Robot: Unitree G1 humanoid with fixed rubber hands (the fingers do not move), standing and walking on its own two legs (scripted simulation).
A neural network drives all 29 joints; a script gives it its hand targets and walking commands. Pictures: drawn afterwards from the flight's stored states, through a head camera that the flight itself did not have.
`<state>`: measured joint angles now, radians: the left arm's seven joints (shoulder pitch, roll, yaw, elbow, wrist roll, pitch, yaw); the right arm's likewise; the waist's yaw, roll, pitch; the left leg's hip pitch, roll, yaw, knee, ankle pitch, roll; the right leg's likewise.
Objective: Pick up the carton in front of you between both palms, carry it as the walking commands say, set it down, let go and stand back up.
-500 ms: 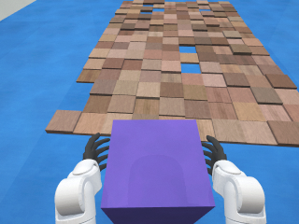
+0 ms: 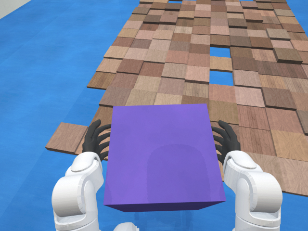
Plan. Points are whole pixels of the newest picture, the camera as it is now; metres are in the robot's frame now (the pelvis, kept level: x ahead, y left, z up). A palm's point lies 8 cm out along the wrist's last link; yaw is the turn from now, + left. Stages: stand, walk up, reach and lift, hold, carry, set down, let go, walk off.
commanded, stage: carry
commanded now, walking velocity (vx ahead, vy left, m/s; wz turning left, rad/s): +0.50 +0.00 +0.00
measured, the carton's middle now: (160, 164) +0.27 +0.01 +0.03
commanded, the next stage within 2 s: none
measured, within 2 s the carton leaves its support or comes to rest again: neither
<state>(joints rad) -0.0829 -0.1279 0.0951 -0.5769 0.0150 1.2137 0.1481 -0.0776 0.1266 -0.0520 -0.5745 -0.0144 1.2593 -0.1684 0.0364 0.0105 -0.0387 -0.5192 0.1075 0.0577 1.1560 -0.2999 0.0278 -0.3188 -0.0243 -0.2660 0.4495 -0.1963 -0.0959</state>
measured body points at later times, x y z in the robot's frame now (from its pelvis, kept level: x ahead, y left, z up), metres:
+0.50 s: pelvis +0.33 +0.05 -0.01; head +0.42 +0.05 +0.43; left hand +0.72 +0.17 +0.08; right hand +0.68 -0.13 +0.08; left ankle +0.37 +0.10 -0.74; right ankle +0.24 -0.07 -0.63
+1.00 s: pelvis +0.69 +0.00 +0.04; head +0.77 +0.01 +0.48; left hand +1.03 +0.20 +0.16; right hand +1.07 -0.11 +0.15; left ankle +0.69 +0.11 -0.61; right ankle +0.67 -0.09 -0.69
